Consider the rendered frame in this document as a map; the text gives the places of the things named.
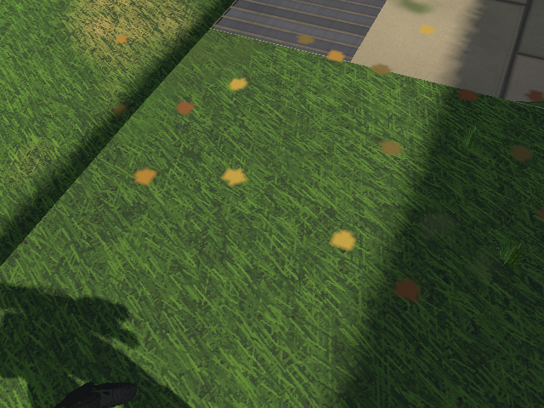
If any robot left hand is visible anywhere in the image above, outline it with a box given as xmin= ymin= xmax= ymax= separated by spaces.
xmin=54 ymin=382 xmax=137 ymax=408

